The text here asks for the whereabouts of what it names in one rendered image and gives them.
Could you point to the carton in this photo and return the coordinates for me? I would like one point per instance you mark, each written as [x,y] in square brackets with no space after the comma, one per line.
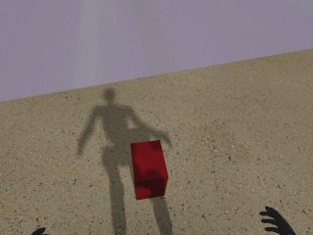
[149,169]

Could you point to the robot right hand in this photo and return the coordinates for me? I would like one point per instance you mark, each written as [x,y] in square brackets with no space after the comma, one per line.
[283,228]

